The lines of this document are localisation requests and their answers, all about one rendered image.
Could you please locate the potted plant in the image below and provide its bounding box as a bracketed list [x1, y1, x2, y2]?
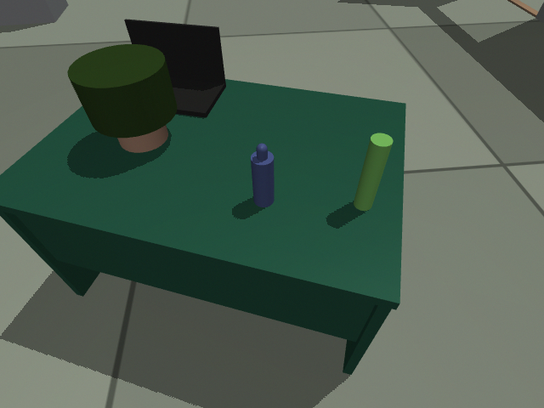
[68, 44, 177, 153]

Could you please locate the desk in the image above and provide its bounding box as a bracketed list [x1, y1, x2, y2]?
[0, 79, 406, 375]

